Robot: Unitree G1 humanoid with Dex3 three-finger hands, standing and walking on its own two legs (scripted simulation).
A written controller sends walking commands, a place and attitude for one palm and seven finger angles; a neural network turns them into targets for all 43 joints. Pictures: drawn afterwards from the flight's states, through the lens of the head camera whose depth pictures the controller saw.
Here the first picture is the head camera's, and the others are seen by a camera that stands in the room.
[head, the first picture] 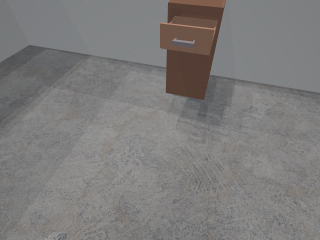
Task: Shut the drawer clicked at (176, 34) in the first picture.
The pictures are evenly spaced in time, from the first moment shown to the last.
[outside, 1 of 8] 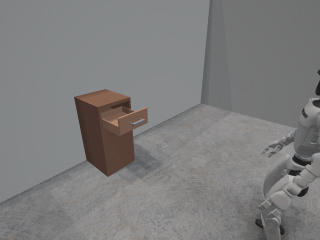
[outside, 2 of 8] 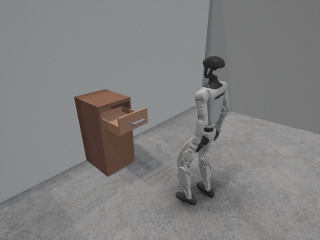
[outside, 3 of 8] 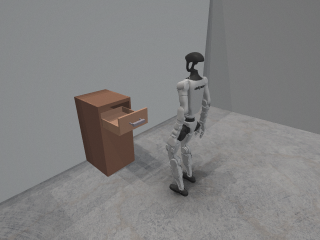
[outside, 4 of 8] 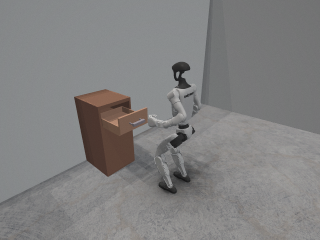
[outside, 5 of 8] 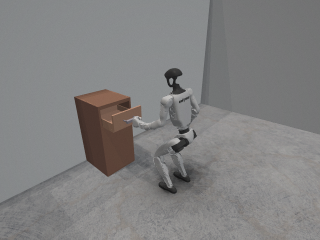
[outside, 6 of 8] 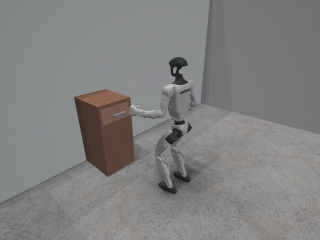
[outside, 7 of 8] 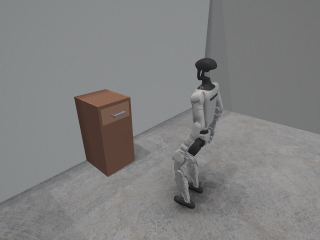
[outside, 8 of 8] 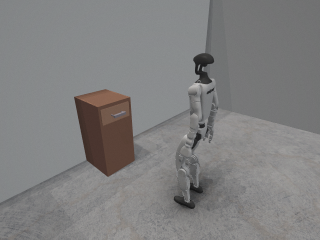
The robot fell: no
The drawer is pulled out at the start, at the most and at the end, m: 0.28 0.28 0.00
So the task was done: yes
